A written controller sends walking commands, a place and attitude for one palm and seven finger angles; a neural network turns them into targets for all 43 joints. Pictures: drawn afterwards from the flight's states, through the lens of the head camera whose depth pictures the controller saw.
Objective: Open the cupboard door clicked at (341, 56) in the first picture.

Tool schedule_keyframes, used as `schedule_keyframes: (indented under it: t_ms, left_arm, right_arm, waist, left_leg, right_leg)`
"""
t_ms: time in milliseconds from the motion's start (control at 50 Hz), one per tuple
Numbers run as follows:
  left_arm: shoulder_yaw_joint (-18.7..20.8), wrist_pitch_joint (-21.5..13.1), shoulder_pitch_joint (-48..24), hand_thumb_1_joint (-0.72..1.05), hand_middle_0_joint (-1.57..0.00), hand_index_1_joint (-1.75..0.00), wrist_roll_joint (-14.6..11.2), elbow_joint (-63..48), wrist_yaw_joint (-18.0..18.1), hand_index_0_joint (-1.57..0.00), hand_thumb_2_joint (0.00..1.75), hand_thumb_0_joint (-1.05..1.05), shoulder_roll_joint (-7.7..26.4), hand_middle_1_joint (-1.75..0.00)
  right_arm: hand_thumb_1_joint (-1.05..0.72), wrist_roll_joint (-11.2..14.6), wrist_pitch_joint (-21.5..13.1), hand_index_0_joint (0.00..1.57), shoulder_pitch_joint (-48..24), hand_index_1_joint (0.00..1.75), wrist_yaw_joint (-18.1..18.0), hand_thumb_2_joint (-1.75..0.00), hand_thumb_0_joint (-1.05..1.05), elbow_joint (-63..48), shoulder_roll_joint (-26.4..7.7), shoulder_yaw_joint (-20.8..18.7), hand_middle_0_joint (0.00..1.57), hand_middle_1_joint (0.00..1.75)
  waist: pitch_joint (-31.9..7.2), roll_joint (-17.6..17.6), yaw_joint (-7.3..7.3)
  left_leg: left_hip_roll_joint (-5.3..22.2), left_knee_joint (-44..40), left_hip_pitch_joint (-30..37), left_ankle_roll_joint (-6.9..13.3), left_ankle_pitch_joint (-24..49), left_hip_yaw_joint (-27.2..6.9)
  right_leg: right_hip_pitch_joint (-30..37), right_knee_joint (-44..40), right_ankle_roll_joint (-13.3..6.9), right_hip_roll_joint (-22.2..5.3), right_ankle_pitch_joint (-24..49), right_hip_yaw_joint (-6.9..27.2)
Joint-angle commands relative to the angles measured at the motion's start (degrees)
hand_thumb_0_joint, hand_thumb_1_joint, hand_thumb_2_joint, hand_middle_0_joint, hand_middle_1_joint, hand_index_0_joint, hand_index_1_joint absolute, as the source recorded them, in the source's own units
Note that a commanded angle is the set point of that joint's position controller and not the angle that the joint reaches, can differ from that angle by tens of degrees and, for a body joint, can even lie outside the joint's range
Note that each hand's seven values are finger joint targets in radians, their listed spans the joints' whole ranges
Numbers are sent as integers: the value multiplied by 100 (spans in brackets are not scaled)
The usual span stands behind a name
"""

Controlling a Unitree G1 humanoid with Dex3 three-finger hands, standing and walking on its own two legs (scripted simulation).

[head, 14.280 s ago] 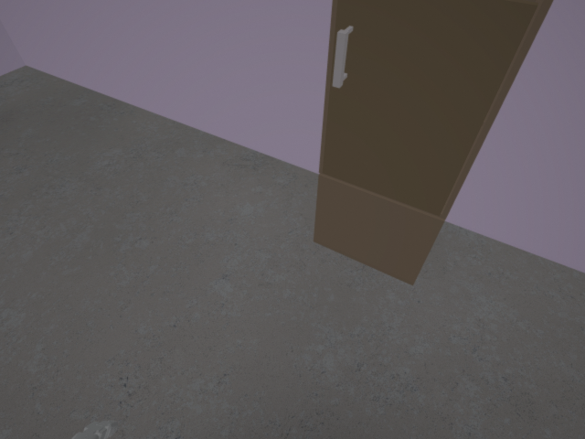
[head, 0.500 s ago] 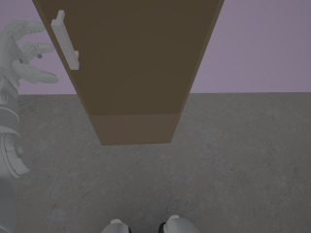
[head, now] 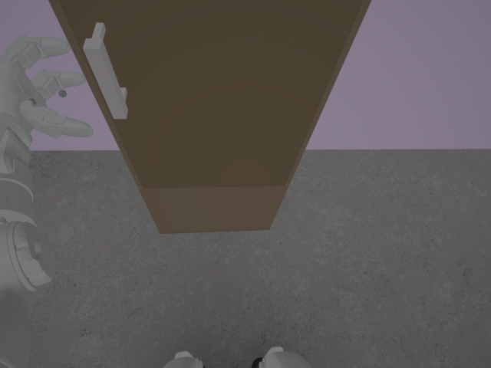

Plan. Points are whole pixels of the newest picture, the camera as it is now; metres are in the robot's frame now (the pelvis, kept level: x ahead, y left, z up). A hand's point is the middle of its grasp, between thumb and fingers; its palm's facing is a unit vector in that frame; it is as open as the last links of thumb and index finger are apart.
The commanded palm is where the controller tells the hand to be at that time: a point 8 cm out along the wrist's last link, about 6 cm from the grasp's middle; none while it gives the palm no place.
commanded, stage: move the hooked fingers beside the handle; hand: left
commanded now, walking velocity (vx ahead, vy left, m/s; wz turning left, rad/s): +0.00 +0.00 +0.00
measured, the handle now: (110, 74) +0.55 +0.17 +0.12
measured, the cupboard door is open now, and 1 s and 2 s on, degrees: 0 0 0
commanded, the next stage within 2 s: slide the fingers in behind the handle in 0.36 s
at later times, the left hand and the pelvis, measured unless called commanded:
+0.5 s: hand (70, 96) +0.50 +0.22 +0.12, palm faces -0.01 -1.00 +0.01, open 14.0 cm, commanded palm +0.48 +0.27 +0.12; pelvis -0.01 +0.00 +0.00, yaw +1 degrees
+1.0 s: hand (90, 97) +0.50 +0.19 +0.12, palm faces -0.02 -1.00 +0.01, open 14.0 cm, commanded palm +0.48 +0.24 +0.12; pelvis -0.01 +0.00 +0.00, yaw +0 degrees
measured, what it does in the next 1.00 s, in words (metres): stands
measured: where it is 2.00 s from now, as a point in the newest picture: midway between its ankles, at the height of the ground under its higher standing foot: outside the picture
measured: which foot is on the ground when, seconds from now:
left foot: down 0.00-1.00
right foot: down 0.00-1.00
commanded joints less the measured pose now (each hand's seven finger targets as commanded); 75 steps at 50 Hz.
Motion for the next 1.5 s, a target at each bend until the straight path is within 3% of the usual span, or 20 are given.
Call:
schedule_keyframes:
  t_ms: [0,160,200,260,280,380,440,500,540,580,620,660,800,880,1040,1140,1260,1340,1420,1480]
  left_arm:
    - [64,-357,-2573,-50,-30,-120,-151,-1252,24,-30,30,0,1407,-120]
    - [22,-468,-2644,-50,-30,-120,-103,-1188,156,-30,30,0,1358,-120]
    - [-249,-497,-2961,-50,-30,-120,-138,-1253,170,-30,30,0,1015,-120]
    - [-64,-507,-2773,-50,-30,-120,-88,-1224,223,-30,30,0,1235,-120]
    - [-314,-484,-2916,-50,-30,-120,-89,-1209,217,-30,30,0,948,-120]
    - [-111,-430,-3049,-50,-30,-120,-24,-955,305,-30,30,0,1297,-120]
    - [218,-499,-2992,-50,-30,-120,32,-945,300,-30,30,0,1840,-120]
    - [-167,-572,-2999,-50,-30,-120,-32,-1110,231,-30,30,0,1235,-120]
    - [94,-516,-2734,-50,-30,-120,-97,-937,193,-30,30,0,1490,-120]
    - [-79,-399,-2800,-50,-30,-120,-124,-767,147,-30,30,0,1309,-120]
    - [19,-380,-2911,-50,-30,-120,-66,-846,182,-30,30,0,1546,-120]
    - [-188,-401,-3089,-50,-30,-120,-21,-916,252,-30,30,0,1288,-120]
    - [98,-564,-2918,-50,-30,-120,-64,-1202,393,-30,30,0,1417,-120]
    - [-47,-420,-2736,-50,-30,-120,27,-984,471,-30,30,0,1267,-120]
    - [-248,-541,-2944,-50,-30,-120,-24,-1254,626,-30,30,0,774,-120]
    - [-169,-474,-2816,-50,-30,-120,12,-1082,717,-30,30,0,841,-120]
    - [-343,-635,-2826,-50,-30,-120,-46,-1610,823,-30,30,0,387,-120]
    - [-399,-472,-2568,-50,-30,-120,-33,-1207,891,-30,30,0,269,-120]
    - [-481,-571,-2954,-50,-30,-120,18,-1560,1040,-30,30,0,216,-120]
    - [-534,-633,-3074,-50,-30,-120,24,-1368,1111,-30,30,0,125,-120]
  right_arm:
    - [-90,-14,-98,20,904,30,-90,-90,0,-252,-1122,-406,20,30]
    - [-90,-2,-92,20,740,30,-72,-90,0,-315,-1110,-392,20,30]
    - [-90,-4,-122,20,704,30,-79,-90,0,-298,-1079,-375,20,30]
    - [-90,0,-131,20,701,30,-83,-90,0,-302,-1109,-391,20,30]
    - [-90,4,-142,20,661,30,-71,-90,0,-289,-1080,-374,20,30]
    - [-90,1,-178,20,707,30,-87,-90,0,-267,-1132,-347,20,30]
    - [-90,8,-195,20,740,30,-119,-90,0,-305,-1157,-327,20,30]
    - [-90,-5,-227,20,779,30,-86,-90,0,-319,-1092,-344,20,30]
    - [-90,1,-212,20,803,30,-87,-90,0,-292,-1151,-363,20,30]
    - [-90,20,-219,20,813,30,-95,-90,0,-284,-1147,-350,20,30]
    - [-90,19,-220,20,823,30,-119,-90,0,-284,-1173,-341,20,30]
    - [-90,2,-248,20,836,30,-106,-90,0,-265,-1132,-343,20,30]
    - [-90,-45,-306,20,937,30,-42,-90,0,-241,-1141,-387,20,30]
    - [-90,-8,-255,20,866,30,-25,-90,0,-287,-1108,-382,20,30]
    - [-90,-43,-322,20,860,30,35,-90,0,-237,-1054,-418,20,30]
    - [-90,-37,-301,20,831,30,40,-90,0,-265,-1052,-398,20,30]
    - [-90,-61,-327,20,787,30,109,-90,0,-264,-976,-460,20,30]
    - [-90,-33,-281,20,735,30,114,-90,0,-265,-975,-445,20,30]
    - [-90,-46,-297,20,713,30,102,-90,0,-259,-945,-445,20,30]
    - [-90,-54,-342,20,712,30,105,-90,0,-199,-952,-443,20,30]
  waist:
    - [-2525,884,-8]
    - [-2525,752,-31]
    - [-2365,790,-145]
    - [-2668,783,-35]
    - [-2532,865,-119]
    - [-2343,648,-150]
    - [-2549,600,-68]
    - [-2563,845,-118]
    - [-2607,684,-43]
    - [-2250,451,-144]
    - [-2222,550,-136]
    - [-2181,774,-191]
    - [-2712,756,-35]
    - [-2291,628,-63]
    - [-2611,691,-105]
    - [-2416,526,-74]
    - [-2898,800,-3]
    - [-2329,394,-26]
    - [-2497,615,-65]
    - [-2334,412,-142]
  left_leg:
    - [-50,-191,2572,-55,3367,-643]
    - [-28,-156,2577,-102,3223,-703]
    - [-48,-164,2526,-78,3081,-718]
    - [-30,-162,2648,-114,3092,-755]
    - [-42,-170,2610,-112,2947,-743]
    - [-85,-216,2154,-54,2307,-700]
    - [-112,-207,1949,-36,2296,-647]
    - [-98,-200,2268,-60,2483,-693]
    - [-91,-204,2132,-46,2304,-640]
    - [-114,-273,1799,0,1934,-586]
    - [-119,-292,1698,6,1797,-579]
    - [-117,-299,1835,-11,1752,-619]
    - [-113,-230,2124,-26,2231,-639]
    - [-124,-270,1833,-13,2039,-572]
    - [-107,-186,2255,-45,2429,-618]
    - [-129,-216,1985,-31,2308,-576]
    - [-98,-134,2588,-91,2996,-645]
    - [-145,-212,2082,-40,2551,-551]
    - [-154,-229,2250,-50,2530,-588]
    - [-153,-254,2136,-53,2213,-611]
  right_leg:
    - [384,-199,-51,191,2346,135]
    - [259,-132,-35,171,2170,140]
    - [166,-136,-40,169,2072,124]
    - [199,-110,-41,158,2016,132]
    - [96,-126,-34,157,1938,123]
    - [202,-176,-26,148,1717,170]
    - [543,-142,-26,136,1891,231]
    - [340,-139,-59,169,1850,169]
    - [448,-182,-43,174,1819,204]
    - [460,-268,-11,166,1669,216]
    - [450,-268,-19,150,1569,239]
    - [235,-277,-27,150,1401,215]
    - [473,-180,-64,183,1736,200]
    - [447,-225,-34,168,1714,209]
    - [342,-150,-36,183,1916,191]
    - [455,-144,-33,161,1936,197]
    - [421,-60,-50,185,2231,159]
    - [510,-147,-28,170,2160,168]
    - [477,-123,-43,155,2104,176]
    - [406,-153,-39,162,1876,184]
